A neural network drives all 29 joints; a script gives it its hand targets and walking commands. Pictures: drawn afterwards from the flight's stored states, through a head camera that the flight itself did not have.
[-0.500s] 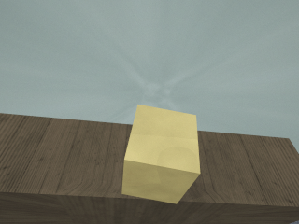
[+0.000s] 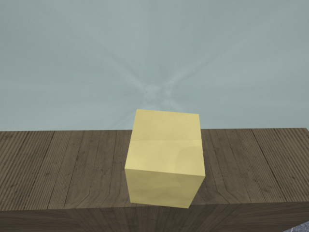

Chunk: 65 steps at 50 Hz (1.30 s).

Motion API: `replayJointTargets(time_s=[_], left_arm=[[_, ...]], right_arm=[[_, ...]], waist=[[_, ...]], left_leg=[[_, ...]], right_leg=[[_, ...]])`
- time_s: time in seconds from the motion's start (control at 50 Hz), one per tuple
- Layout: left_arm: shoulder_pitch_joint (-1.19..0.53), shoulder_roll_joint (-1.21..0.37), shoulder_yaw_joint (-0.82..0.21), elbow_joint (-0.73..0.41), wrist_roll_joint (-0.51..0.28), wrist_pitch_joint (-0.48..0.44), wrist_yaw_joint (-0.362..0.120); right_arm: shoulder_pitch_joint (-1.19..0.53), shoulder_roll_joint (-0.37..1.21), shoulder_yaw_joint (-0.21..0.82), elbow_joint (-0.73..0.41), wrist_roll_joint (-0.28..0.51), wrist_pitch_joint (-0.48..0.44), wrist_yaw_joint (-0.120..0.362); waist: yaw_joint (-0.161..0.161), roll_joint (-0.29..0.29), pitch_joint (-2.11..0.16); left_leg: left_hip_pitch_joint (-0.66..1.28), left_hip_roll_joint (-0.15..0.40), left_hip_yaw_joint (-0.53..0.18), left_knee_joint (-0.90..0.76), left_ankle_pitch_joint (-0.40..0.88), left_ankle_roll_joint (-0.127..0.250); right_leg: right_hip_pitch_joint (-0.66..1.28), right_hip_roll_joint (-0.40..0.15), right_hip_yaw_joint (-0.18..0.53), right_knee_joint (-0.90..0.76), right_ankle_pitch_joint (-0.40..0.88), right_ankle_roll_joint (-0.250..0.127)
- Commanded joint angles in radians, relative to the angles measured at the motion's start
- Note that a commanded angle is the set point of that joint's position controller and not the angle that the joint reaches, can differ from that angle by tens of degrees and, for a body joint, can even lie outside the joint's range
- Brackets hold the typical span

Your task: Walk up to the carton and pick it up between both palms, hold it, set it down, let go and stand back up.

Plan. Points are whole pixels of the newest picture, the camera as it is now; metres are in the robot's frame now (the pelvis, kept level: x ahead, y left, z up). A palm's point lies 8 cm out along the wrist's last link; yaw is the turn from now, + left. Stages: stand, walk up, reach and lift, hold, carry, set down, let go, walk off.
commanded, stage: walk up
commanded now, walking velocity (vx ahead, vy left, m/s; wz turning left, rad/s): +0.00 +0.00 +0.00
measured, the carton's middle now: (163, 160) +0.37 -0.03 -0.09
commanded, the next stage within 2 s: none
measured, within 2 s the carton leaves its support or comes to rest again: neither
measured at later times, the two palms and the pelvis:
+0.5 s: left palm out of the picture +0.03 +0.17 -0.15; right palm out of the picture -0.04 -0.32 -0.17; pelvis -0.01 -0.08 -0.02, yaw +0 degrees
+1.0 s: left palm out of the picture +0.00 +0.10 -0.15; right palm out of the picture -0.02 -0.31 -0.15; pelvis +0.00 -0.11 +0.00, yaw +0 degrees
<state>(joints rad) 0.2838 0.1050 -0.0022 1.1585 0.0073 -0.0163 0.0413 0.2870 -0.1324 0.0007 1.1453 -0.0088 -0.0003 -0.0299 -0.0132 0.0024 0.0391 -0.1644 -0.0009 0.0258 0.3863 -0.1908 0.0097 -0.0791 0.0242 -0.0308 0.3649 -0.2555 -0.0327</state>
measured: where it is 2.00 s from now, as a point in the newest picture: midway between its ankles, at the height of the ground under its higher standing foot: outside the picture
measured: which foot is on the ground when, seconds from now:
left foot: down 0.00-0.48, up 0.50-0.76, down 0.78-1.00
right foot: down 0.00-0.22, up 0.24-0.44, down 0.46-1.00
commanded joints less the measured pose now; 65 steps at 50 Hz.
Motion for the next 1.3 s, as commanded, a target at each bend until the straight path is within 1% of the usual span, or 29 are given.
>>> replayJointTargets(time_s=[0.0, 0.14, 0.16, 0.2, 0.22, 0.26, 0.32, 0.34, 0.4, 0.42, 0.44, 0.46, 0.48, 0.5, 0.54, 0.6, 0.68, 0.72, 0.76, 0.78, 0.8, 0.82, 1.06, 1.08, 1.12, 1.14, 1.16, 1.2, 1.28], left_arm=[[0.093, 0.083, 0.013, -0.005, 0.0, -0.008, 0.0], [0.096, 0.073, 0.008, 0.001, 0.0, -0.011, 0.001], [0.061, 0.248, 0.073, -0.003, 0.0, 0.022, 0.009], [0.024, 0.189, 0.072, -0.057, 0.016, 0.049, 0.001], [0.012, 0.167, 0.075, -0.081, 0.02, 0.055, -0.004], [-0.03, 0.119, 0.073, -0.121, 0.026, 0.053, -0.017], [-0.013, 0.112, 0.078, -0.143, 0.034, 0.056, -0.035], [0.051, 0.014, 0.042, -0.139, 0.002, 0.037, -0.047], [0.141, 0.073, 0.056, -0.086, -0.006, 0.021, -0.017], [0.203, 0.118, 0.064, -0.057, 0.002, 0.021, -0.002], [0.226, 0.157, 0.062, -0.051, 0.021, 0.012, 0.003], [0.194, 0.254, 0.067, -0.097, 0.017, 0.01, 0.003], [0.096, 0.301, 0.069, -0.126, 0.015, 0.022, 0.004], [-0.042, 0.256, 0.065, -0.161, 0.03, 0.025, -0.01], [-0.112, 0.163, 0.032, -0.192, 0.029, 0.001, -0.014], [-0.017, 0.151, 0.029, -0.155, 0.005, -0.017, -0.008], [0.018, 0.117, 0.018, -0.12, 0.014, -0.015, 0.002], [0.013, 0.133, 0.025, -0.114, 0.007, -0.002, 0.003], [0.036, 0.106, 0.024, -0.112, -0.008, -0.004, -0.004], [0.085, 0.075, 0.022, -0.106, -0.014, -0.002, -0.007], [0.085, 0.038, 0.01, -0.091, -0.014, 0.001, -0.006], [0.058, 0.08, 0.018, -0.086, -0.01, 0.002, -0.003], [0.07, 0.088, 0.015, -0.024, 0.0, -0.002, -0.003], [0.107, 0.208, 0.054, -0.077, 0.042, -0.003, 0.01], [0.198, 0.266, 0.07, -0.047, 0.039, 0.015, 0.031], [0.185, 0.25, 0.07, -0.054, 0.039, 0.014, 0.035], [0.129, 0.281, 0.09, -0.088, 0.032, 0.013, 0.045], [0.072, 0.244, 0.093, -0.111, 0.032, 0.009, 0.048], [0.049, 0.207, 0.088, -0.115, 0.034, 0.011, 0.04]], right_arm=[[0.061, -0.066, -0.008, 0.0, 0.001, -0.011, -0.007], [0.084, -0.061, -0.007, 0.018, 0.001, -0.012, -0.011], [0.081, -0.205, -0.055, -0.053, -0.036, -0.012, -0.033], [0.205, -0.287, -0.082, -0.02, -0.036, 0.007, -0.06], [0.219, -0.266, -0.081, -0.02, -0.039, 0.007, -0.066], [0.161, -0.233, -0.089, -0.045, -0.039, -0.001, -0.07], [0.011, -0.198, -0.089, -0.093, -0.034, 0.002, -0.066], [-0.059, -0.071, -0.042, -0.066, 0.001, 0.005, -0.058], [-0.032, -0.138, -0.061, -0.059, -0.014, 0.022, -0.039], [0.009, -0.156, -0.068, -0.051, -0.034, 0.025, -0.028], [0.095, -0.118, -0.063, -0.032, -0.046, 0.026, -0.015], [0.175, -0.034, -0.04, -0.047, -0.041, 0.035, -0.013], [0.147, -0.063, -0.051, -0.07, -0.022, 0.055, -0.02], [0.091, -0.123, -0.059, -0.092, -0.005, 0.063, -0.016], [0.1, -0.086, -0.053, -0.054, -0.001, 0.054, 0.004], [0.153, -0.069, -0.044, -0.022, -0.014, 0.04, 0.004], [0.077, -0.072, -0.033, -0.054, 0.008, 0.018, -0.01], [0.109, -0.053, -0.02, -0.037, 0.011, 0.006, -0.021], [0.146, -0.094, -0.022, -0.015, -0.004, -0.011, -0.026], [0.107, -0.126, -0.024, -0.017, -0.002, -0.014, -0.023], [0.055, -0.099, -0.017, -0.01, 0.0, -0.014, -0.014], [0.04, -0.05, -0.007, -0.013, -0.007, -0.017, -0.007], [0.1, -0.059, -0.01, 0.007, 0.0, -0.021, -0.014], [0.082, -0.233, -0.074, 0.022, -0.007, 0.01, -0.025], [0.063, -0.16, -0.07, -0.016, -0.018, 0.04, -0.019], [0.071, -0.126, -0.067, -0.027, -0.016, 0.045, -0.014], [0.034, -0.105, -0.067, -0.064, -0.012, 0.043, -0.007], [-0.026, -0.106, -0.074, -0.096, -0.022, 0.039, 0.006], [-0.036, -0.092, -0.079, -0.133, -0.025, 0.043, 0.015]], waist=[[0.012, 0.035, 0.058], [0.007, 0.002, 0.049], [-0.066, -0.142, 0.082], [-0.103, 0.097, 0.035], [-0.096, 0.132, 0.011], [-0.071, 0.149, -0.021], [-0.005, 0.158, -0.008], [0.087, 0.301, -0.039], [0.08, 0.267, -0.027], [0.081, 0.183, -0.007], [0.048, 0.017, 0.0], [0.007, -0.267, 0.002], [0.024, -0.42, 0.047], [-0.004, -0.427, 0.171], [-0.05, -0.231, 0.157], [-0.041, -0.147, 0.021], [-0.007, -0.169, -0.029], [-0.026, -0.139, -0.037], [-0.001, -0.043, -0.077], [0.058, 0.041, -0.05], [0.057, 0.16, 0.009], [0.042, 0.169, 0.041], [0.013, -0.022, 0.057], [0.098, 0.103, 0.087], [0.113, -0.108, 0.068], [0.098, -0.137, 0.052], [0.091, -0.161, 0.035], [0.07, -0.14, 0.002], [0.049, -0.172, -0.013]], left_leg=[[-0.022, 0.087, -0.092, -0.068, 0.104, 0.016], [-0.003, 0.093, -0.093, -0.052, 0.124, 0.019], [0.048, 0.241, -0.191, 0.009, 0.185, 0.055], [0.124, 0.483, -0.499, -0.102, 0.221, 0.213], [0.081, 0.538, -0.534, -0.119, 0.285, 0.269], [-0.019, 0.479, -0.428, -0.137, 0.201, 0.262], [-0.147, 0.328, -0.228, -0.122, 0.026, 0.133], [-0.225, 0.118, -0.054, -0.103, -0.023, 0.079], [-0.126, 0.083, -0.01, 0.033, 0.039, 0.081], [-0.171, 0.101, -0.031, 0.111, 0.042, 0.07], [-0.277, 0.074, -0.015, 0.206, -0.101, 0.036], [-0.377, 0.002, 0.034, 0.319, -0.386, -0.023], [-0.197, 0.048, -0.04, 0.376, -0.4, -0.02], [-0.133, 0.048, -0.048, 0.443, -0.339, -0.017], [-0.222, 0.039, -0.045, 0.45, -0.248, -0.01], [-0.157, 0.036, -0.032, 0.426, -0.211, -0.008], [-0.122, 0.031, -0.017, 0.195, -0.218, -0.004], [-0.015, 0.041, -0.016, -0.063, -0.002, 0.004], [0.127, 0.121, -0.109, -0.079, 0.214, 0.014], [0.089, 0.148, -0.142, -0.044, 0.285, 0.038], [-0.037, 0.14, -0.139, -0.064, 0.183, 0.048], [-0.063, 0.116, -0.119, -0.086, 0.162, 0.037], [0.024, 0.102, -0.095, -0.087, 0.099, 0.04], [-0.125, 0.053, 0.022, 0.082, 0.003, -0.01], [-0.288, 0.035, 0.007, 0.32, -0.256, -0.025], [-0.294, 0.055, -0.02, 0.432, -0.283, -0.024], [-0.327, 0.046, -0.019, 0.569, -0.311, -0.032], [-0.322, 0.056, -0.068, 0.672, -0.257, -0.049], [-0.321, 0.041, -0.056, 0.578, -0.186, -0.082]], right_leg=[[-0.058, -0.122, 0.104, -0.077, 0.125, -0.024], [-0.065, -0.117, 0.098, -0.076, 0.149, -0.023], [-0.224, -0.063, 0.004, 0.1, 0.091, 0.017], [-0.416, -0.027, -0.02, 0.418, -0.228, 0.04], [-0.427, -0.048, 0.018, 0.572, -0.275, 0.039], [-0.409, -0.068, 0.066, 0.725, -0.243, 0.051], [-0.357, -0.086, 0.096, 0.688, -0.142, 0.077], [-0.184, -0.083, 0.091, 0.404, -0.16, 0.046], [-0.088, 0.026, -0.095, 0.055, 0.001, 0.077], [-0.022, 0.025, -0.091, -0.022, 0.084, 0.091], [0.041, -0.07, 0.034, -0.04, 0.1, 0.099], [-0.019, -0.33, 0.349, -0.141, 0.02, 0.066], [-0.382, -0.411, 0.456, -0.259, -0.351, -0.065], [-0.528, -0.365, 0.486, -0.349, -0.456, -0.083], [-0.301, -0.219, 0.224, -0.205, -0.044, -0.049], [-0.165, -0.215, 0.166, -0.109, 0.266, -0.074], [-0.061, -0.23, 0.19, -0.066, 0.262, -0.129], [-0.06, -0.222, 0.193, -0.02, 0.323, -0.112], [-0.113, -0.177, 0.156, 0.037, 0.339, -0.057], [-0.128, -0.117, 0.113, 0.0, 0.19, -0.043], [-0.061, -0.101, 0.099, -0.046, 0.13, -0.03], [-0.021, -0.115, 0.11, -0.027, 0.167, -0.029], [-0.073, -0.109, 0.105, -0.047, 0.194, -0.014], [-0.026, -0.278, 0.254, -0.015, 0.265, -0.053], [0.011, -0.483, 0.537, -0.107, 0.25, -0.185], [-0.031, -0.521, 0.544, -0.124, 0.25, -0.226], [-0.049, -0.517, 0.474, -0.123, 0.231, -0.244], [-0.099, -0.429, 0.351, -0.12, 0.192, -0.199], [-0.12, -0.314, 0.194, -0.06, 0.256, -0.115]])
